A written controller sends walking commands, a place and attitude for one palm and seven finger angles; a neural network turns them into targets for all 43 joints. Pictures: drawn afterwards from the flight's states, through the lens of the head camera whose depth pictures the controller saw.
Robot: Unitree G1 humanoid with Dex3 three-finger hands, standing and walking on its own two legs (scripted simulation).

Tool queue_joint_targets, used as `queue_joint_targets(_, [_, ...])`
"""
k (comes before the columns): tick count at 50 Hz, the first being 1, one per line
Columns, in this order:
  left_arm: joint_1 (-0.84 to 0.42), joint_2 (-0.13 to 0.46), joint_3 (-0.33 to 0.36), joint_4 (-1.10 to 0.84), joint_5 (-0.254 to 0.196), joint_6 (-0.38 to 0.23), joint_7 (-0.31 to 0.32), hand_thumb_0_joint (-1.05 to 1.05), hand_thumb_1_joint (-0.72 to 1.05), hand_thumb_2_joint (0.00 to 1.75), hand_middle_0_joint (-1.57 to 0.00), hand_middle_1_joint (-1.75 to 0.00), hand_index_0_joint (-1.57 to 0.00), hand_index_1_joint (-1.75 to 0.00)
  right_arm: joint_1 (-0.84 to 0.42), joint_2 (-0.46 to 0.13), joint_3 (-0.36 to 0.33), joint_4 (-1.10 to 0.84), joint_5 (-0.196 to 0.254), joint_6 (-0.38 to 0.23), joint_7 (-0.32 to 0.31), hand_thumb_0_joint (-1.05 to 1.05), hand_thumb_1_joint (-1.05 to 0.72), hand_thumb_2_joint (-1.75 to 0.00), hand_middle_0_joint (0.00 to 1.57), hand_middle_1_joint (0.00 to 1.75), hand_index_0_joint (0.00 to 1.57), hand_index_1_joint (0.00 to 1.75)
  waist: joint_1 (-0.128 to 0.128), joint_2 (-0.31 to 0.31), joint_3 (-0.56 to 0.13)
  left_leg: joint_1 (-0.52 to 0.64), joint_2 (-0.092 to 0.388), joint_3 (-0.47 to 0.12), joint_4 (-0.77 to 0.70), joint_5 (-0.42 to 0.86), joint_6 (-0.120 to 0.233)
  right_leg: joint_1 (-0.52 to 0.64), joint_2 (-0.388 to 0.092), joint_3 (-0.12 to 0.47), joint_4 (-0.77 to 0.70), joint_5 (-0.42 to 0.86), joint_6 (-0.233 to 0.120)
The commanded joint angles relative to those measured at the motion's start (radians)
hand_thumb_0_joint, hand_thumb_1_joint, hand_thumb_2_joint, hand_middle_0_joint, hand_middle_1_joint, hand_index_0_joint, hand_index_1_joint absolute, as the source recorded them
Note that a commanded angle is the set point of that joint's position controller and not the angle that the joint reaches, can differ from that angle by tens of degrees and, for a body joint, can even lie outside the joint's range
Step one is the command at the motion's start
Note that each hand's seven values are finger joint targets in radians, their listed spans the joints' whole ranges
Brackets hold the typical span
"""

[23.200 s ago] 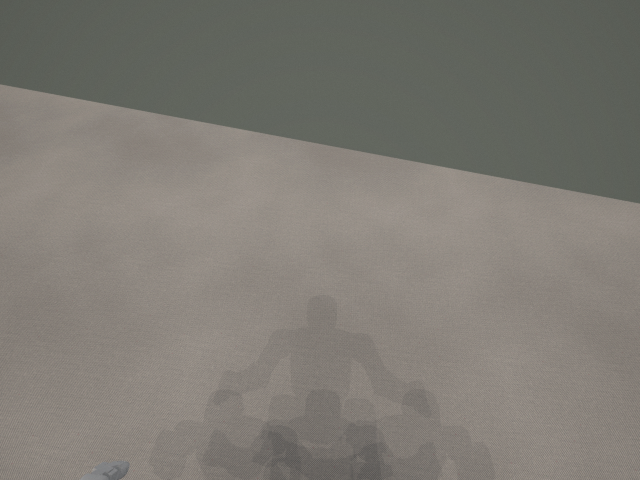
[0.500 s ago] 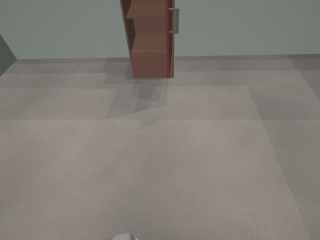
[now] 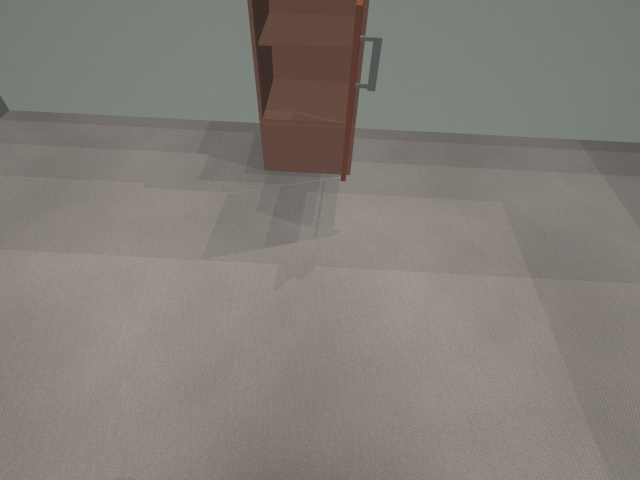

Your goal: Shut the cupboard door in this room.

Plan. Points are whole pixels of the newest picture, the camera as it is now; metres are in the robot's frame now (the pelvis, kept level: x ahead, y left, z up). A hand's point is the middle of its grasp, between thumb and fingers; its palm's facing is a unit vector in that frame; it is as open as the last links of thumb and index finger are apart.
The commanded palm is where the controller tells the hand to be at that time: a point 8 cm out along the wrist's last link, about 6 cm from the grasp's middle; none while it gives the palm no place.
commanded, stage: turn or walk to find it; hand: left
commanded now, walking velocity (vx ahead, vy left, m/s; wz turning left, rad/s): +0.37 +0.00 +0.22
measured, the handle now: (367, 63) +1.22 -0.07 -0.04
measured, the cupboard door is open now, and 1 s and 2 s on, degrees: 86 86 86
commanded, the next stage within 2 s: stand and wait in 0.12 s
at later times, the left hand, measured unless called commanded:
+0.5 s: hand out of the picture +0.07 +0.12 -0.16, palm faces +0.15 -0.97 -0.17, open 7.3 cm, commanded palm none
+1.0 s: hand out of the picture +0.14 +0.18 -0.17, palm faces +0.10 -0.98 -0.20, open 7.4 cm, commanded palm none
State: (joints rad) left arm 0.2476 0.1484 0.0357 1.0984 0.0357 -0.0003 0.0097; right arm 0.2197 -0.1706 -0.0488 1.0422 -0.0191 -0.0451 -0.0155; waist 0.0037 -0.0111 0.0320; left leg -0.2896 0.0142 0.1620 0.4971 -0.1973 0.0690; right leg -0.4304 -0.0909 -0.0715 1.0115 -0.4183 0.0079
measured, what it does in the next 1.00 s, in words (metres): walks ahead: right foot, then left foot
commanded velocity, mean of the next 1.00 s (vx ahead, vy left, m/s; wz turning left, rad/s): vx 0.04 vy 0.00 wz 0.02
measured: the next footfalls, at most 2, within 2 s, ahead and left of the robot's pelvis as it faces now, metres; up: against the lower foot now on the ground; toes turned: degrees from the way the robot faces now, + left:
right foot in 0.20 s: +0.12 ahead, -0.14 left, +0.00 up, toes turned -4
left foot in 0.54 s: +0.18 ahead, +0.11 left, +0.00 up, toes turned +12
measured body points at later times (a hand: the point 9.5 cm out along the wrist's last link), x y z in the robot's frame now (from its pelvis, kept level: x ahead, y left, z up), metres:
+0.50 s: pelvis +0.11 -0.03 +0.01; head +0.13 -0.04 +0.46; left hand +0.06 +0.17 -0.15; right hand +0.15 -0.26 -0.16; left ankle +0.14 +0.11 -0.72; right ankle +0.08 -0.14 -0.73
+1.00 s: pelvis +0.15 +0.00 +0.01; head +0.15 +0.01 +0.46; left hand +0.14 +0.23 -0.16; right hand +0.18 -0.23 -0.15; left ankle +0.14 +0.10 -0.73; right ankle +0.08 -0.14 -0.73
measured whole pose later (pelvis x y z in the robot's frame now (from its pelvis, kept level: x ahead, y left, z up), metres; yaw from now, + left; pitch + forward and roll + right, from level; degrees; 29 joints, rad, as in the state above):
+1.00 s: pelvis +0.15 +0.00 +0.01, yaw +4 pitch -1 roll +0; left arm 0.25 0.17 0.01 1.14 0.01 0.00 0.04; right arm 0.23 -0.16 -0.02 1.14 -0.01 -0.02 -0.04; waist 0.00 -0.02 0.02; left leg -0.18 0.02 0.14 0.44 -0.24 0.02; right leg -0.04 -0.09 -0.13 0.39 -0.32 0.05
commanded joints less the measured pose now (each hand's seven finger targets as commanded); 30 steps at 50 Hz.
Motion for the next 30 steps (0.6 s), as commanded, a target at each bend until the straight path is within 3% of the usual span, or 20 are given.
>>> queue_joint_targets(1, [0.028, 0.033, 0.006, -0.064, -0.006, -0.011, -0.016, 0.00, 0.90, 0.90, -0.20, -0.30, -0.20, -0.30, 0.089, -0.130, -0.029, -0.008, -0.007, -0.005, 0.006, 0.00, -0.90, -0.90, 0.20, 0.30, 0.20, 0.30, -0.008, 0.127, 0.034, -0.083, 0.264, -0.320, -0.352, -0.279, 0.101, 0.030, -0.027, 0.011, -0.117, 0.067, 0.006])
queue_joint_targets(3, [0.006, 0.040, 0.006, -0.085, -0.005, -0.012, -0.021, 0.00, 0.90, 0.90, -0.20, -0.30, -0.20, -0.30, 0.092, -0.143, -0.038, -0.008, -0.008, -0.002, 0.008, 0.00, -0.90, -0.90, 0.20, 0.30, 0.20, 0.30, -0.011, 0.137, 0.031, -0.063, 0.258, -0.330, -0.348, -0.330, 0.104, 0.049, -0.016, -0.010, -0.203, 0.063, 0.012])
queue_joint_targets(6, [-0.012, 0.052, 0.009, -0.100, -0.005, -0.021, -0.024, 0.00, 0.90, 0.90, -0.20, -0.30, -0.20, -0.30, 0.114, -0.152, -0.043, 0.001, -0.008, 0.003, 0.010, 0.00, -0.90, -0.90, 0.20, 0.30, 0.20, 0.30, -0.009, 0.100, 0.031, -0.051, 0.251, -0.353, -0.319, -0.348, 0.102, 0.118, 0.008, -0.030, -0.339, 0.059, 0.013])
queue_joint_targets(8, [0.068, 0.054, 0.006, -0.068, -0.006, -0.029, -0.018, 0.00, 0.90, 0.90, -0.20, -0.30, -0.20, -0.30, 0.107, -0.133, -0.035, 0.010, -0.004, 0.010, 0.007, 0.00, -0.90, -0.90, 0.20, 0.30, 0.20, 0.30, 0.030, 0.030, 0.014, -0.080, 0.203, -0.302, -0.213, -0.323, 0.060, 0.271, 0.037, -0.058, -0.513, 0.136, 0.016])
queue_joint_targets(9, [0.121, 0.075, 0.008, -0.045, -0.006, -0.038, -0.012, 0.00, 0.90, 0.90, -0.20, -0.30, -0.20, -0.30, 0.112, -0.106, -0.028, 0.016, 0.000, 0.010, 0.007, 0.00, -0.90, -0.90, 0.20, 0.30, 0.20, 0.30, 0.051, -0.040, 0.004, -0.120, 0.145, -0.244, -0.100, -0.276, 0.021, 0.367, 0.010, -0.020, -0.615, 0.150, 0.010])
queue_joint_targets(10, [0.165, 0.134, 0.015, -0.032, -0.001, -0.048, 0.000, 0.00, 0.90, 0.90, -0.20, -0.30, -0.20, -0.30, 0.116, -0.048, -0.015, 0.008, 0.009, 0.007, 0.010, 0.00, -0.90, -0.90, 0.20, 0.30, 0.20, 0.30, 0.066, -0.197, 0.009, -0.263, 0.046, -0.121, 0.099, -0.247, -0.032, 0.471, -0.153, 0.187, -0.725, 0.053, -0.043])
queue_joint_targets(11, [0.206, 0.205, 0.031, -0.030, -0.008, -0.049, 0.008, 0.00, 0.90, 0.90, -0.20, -0.30, -0.20, -0.30, 0.076, -0.032, -0.007, -0.029, 0.003, 0.010, 0.013, 0.00, -0.90, -0.90, 0.20, 0.30, 0.20, 0.30, 0.082, -0.323, 0.046, -0.371, 0.005, -0.064, 0.269, -0.365, -0.065, 0.447, -0.334, 0.423, -0.842, 0.001, -0.136])
queue_joint_targets(12, [0.188, 0.207, 0.035, -0.032, -0.018, -0.057, 0.012, 0.00, 0.90, 0.90, -0.20, -0.30, -0.20, -0.30, 0.047, -0.080, -0.014, -0.035, -0.004, 0.024, 0.012, 0.00, -0.90, -0.90, 0.20, 0.30, 0.20, 0.30, 0.083, -0.301, 0.086, -0.353, 0.056, -0.139, 0.364, -0.341, -0.065, 0.334, -0.359, 0.449, -0.883, -0.038, -0.173])
queue_joint_targets(13, [0.143, 0.168, 0.027, -0.031, -0.016, -0.057, 0.015, 0.00, 0.90, 0.90, -0.20, -0.30, -0.20, -0.30, 0.038, -0.069, -0.014, -0.024, -0.003, 0.026, 0.013, 0.00, -0.90, -0.90, 0.20, 0.30, 0.20, 0.30, 0.054, -0.212, 0.124, -0.343, 0.066, -0.144, 0.429, -0.281, -0.070, 0.294, -0.334, 0.405, -0.883, 0.018, -0.185])
queue_joint_targets(14, [0.106, 0.135, 0.017, -0.035, -0.017, -0.057, 0.017, 0.00, 0.90, 0.90, -0.20, -0.30, -0.20, -0.30, 0.058, -0.053, -0.012, -0.005, -0.001, 0.029, 0.015, 0.00, -0.90, -0.90, 0.20, 0.30, 0.20, 0.30, 0.027, -0.120, 0.124, -0.316, 0.078, -0.149, 0.445, -0.233, -0.075, 0.278, -0.296, 0.301, -0.854, 0.135, -0.173])
queue_joint_targets(15, [0.077, 0.115, 0.011, -0.038, -0.018, -0.058, 0.019, 0.00, 0.90, 0.90, -0.20, -0.30, -0.20, -0.30, 0.085, -0.031, -0.007, 0.014, 0.000, 0.033, 0.017, 0.00, -0.90, -0.90, 0.20, 0.30, 0.20, 0.30, 0.004, -0.086, 0.108, -0.271, 0.085, -0.139, 0.429, -0.200, -0.084, 0.269, -0.257, 0.202, -0.820, 0.296, -0.154])
queue_joint_targets(17, [0.053, 0.089, 0.000, -0.038, -0.019, -0.063, 0.017, 0.00, 0.90, 0.90, -0.20, -0.30, -0.20, -0.30, 0.134, 0.002, 0.002, 0.039, 0.001, 0.043, 0.013, 0.00, -0.90, -0.90, 0.20, 0.30, 0.20, 0.30, -0.023, -0.094, 0.060, -0.177, 0.079, -0.115, 0.374, -0.147, -0.103, 0.256, -0.195, 0.067, -0.771, 0.517, -0.121])
queue_joint_targets(20, [0.073, 0.095, -0.007, -0.008, -0.019, -0.060, 0.016, 0.00, 0.90, 0.90, -0.20, -0.30, -0.20, -0.30, 0.100, 0.009, 0.012, 0.035, 0.006, 0.041, 0.011, 0.00, -0.90, -0.90, 0.20, 0.30, 0.20, 0.30, -0.008, -0.133, 0.026, -0.099, 0.062, -0.080, 0.249, -0.113, -0.115, 0.266, -0.167, 0.035, -0.736, 0.627, -0.120])
queue_joint_targets(22, [0.084, 0.104, -0.006, 0.010, -0.020, -0.053, 0.017, 0.00, 0.90, 0.90, -0.20, -0.30, -0.20, -0.30, 0.069, 0.003, 0.018, 0.030, 0.007, 0.038, 0.007, 0.00, -0.90, -0.90, 0.20, 0.30, 0.20, 0.30, 0.003, -0.140, 0.018, -0.052, 0.056, -0.075, 0.169, -0.086, -0.116, 0.265, -0.155, 0.036, -0.712, 0.630, -0.119])
queue_joint_targets(25, [0.073, 0.094, -0.007, 0.031, -0.026, -0.045, 0.020, 0.00, 0.90, 0.90, -0.20, -0.30, -0.20, -0.30, 0.081, -0.012, 0.021, 0.053, 0.006, 0.026, 0.002, 0.00, -0.90, -0.90, 0.20, 0.30, 0.20, 0.30, -0.015, -0.142, -0.005, 0.088, 0.062, -0.074, -0.014, 0.093, -0.112, 0.237, -0.119, 0.013, -0.644, 0.554, -0.075])
queue_joint_targets(27, [0.128, 0.057, -0.012, 0.040, -0.025, -0.038, 0.024, 0.00, 0.90, 0.90, -0.20, -0.30, -0.20, -0.30, 0.109, -0.073, 0.015, 0.071, 0.003, 0.006, -0.005, 0.00, -0.90, -0.90, 0.20, 0.30, 0.20, 0.30, -0.006, 0.029, -0.062, 0.226, 0.154, -0.142, -0.038, 0.434, -0.075, 0.202, -0.061, -0.002, -0.571, 0.427, -0.019])
queue_joint_targets(28, [0.148, 0.041, -0.015, 0.046, -0.023, -0.033, 0.028, 0.00, 0.90, 0.90, -0.20, -0.30, -0.20, -0.30, 0.113, -0.092, 0.010, 0.078, 0.005, 0.008, -0.009, 0.00, -0.90, -0.90, 0.20, 0.30, 0.20, 0.30, -0.003, 0.046, -0.066, 0.247, 0.196, -0.152, -0.017, 0.503, -0.053, 0.195, -0.040, -0.001, -0.578, 0.327, -0.007])
queue_joint_targets(30, [0.135, 0.042, -0.023, 0.063, -0.030, -0.021, 0.028, 0.00, 0.90, 0.90, -0.20, -0.30, -0.20, -0.30, 0.078, -0.095, 0.014, 0.089, 0.012, 0.012, -0.023, 0.00, -0.90, -0.90, 0.20, 0.30, 0.20, 0.30, -0.006, 0.170, -0.070, 0.215, 0.206, -0.186, -0.055, 0.529, -0.013, 0.243, -0.028, -0.020, -0.595, 0.248, 0.023])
